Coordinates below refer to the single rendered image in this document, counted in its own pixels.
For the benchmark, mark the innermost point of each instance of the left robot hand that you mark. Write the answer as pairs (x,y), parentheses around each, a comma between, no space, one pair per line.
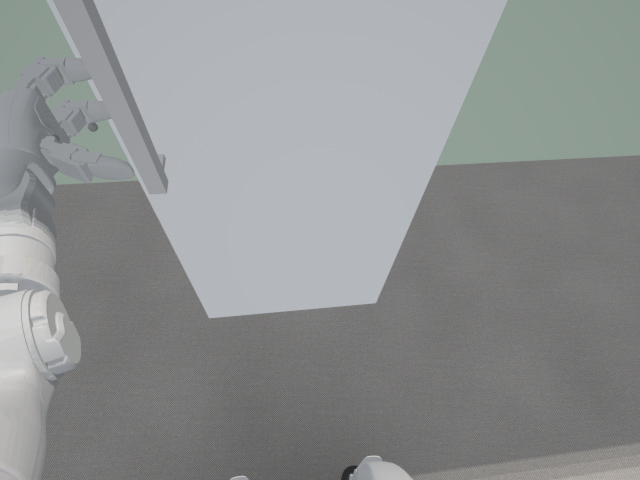
(26,121)

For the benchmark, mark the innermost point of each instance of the right robot shin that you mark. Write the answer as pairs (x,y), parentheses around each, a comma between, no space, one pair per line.
(369,459)

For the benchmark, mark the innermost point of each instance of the handle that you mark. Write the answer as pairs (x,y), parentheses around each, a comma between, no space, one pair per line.
(89,35)

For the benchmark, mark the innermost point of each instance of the left robot upper arm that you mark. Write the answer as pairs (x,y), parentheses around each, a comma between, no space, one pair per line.
(38,344)

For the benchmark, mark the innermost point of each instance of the fridge door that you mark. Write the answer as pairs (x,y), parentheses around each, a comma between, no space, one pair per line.
(299,135)

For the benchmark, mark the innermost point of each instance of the left robot forearm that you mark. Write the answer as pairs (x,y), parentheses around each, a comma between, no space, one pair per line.
(27,233)

